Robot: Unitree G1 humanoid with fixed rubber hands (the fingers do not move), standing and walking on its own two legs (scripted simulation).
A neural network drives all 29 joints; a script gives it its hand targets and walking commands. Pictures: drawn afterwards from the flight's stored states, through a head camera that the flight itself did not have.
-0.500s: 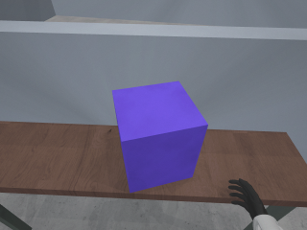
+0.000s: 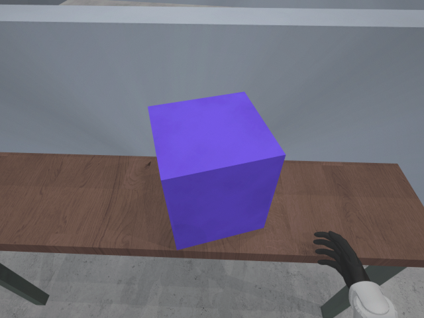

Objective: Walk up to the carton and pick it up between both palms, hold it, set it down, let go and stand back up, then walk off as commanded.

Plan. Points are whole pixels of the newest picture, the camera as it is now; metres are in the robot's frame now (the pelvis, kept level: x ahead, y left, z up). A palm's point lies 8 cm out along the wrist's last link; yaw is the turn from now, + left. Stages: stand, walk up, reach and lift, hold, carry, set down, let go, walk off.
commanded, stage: walk off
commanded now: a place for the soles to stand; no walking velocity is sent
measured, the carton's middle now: (210, 171) +0.42 +0.05 +0.04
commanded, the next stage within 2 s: none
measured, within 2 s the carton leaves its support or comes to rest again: neither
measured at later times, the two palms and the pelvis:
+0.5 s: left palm out of the picture -0.02 +0.32 -0.10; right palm out of the picture +0.13 -0.26 -0.09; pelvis -0.11 +0.00 -0.03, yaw +1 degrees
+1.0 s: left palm out of the picture -0.11 +0.31 -0.11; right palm out of the picture +0.00 -0.29 -0.11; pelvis -0.19 -0.02 -0.03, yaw +2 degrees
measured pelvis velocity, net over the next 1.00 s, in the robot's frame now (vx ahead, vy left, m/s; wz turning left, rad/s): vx -0.19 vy -0.02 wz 0.04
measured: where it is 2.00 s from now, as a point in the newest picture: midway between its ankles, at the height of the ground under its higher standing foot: outside the picture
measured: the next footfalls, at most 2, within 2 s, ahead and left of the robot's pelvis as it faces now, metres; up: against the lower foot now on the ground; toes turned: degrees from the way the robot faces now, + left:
left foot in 0.50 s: -0.10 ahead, +0.10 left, +0.00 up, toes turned +0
right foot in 1.04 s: -0.19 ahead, -0.10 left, +0.00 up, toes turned +9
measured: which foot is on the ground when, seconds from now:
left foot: down 0.00-0.14, up 0.16-0.48, down 0.50-1.00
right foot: down 0.00-0.54, up 0.56-1.00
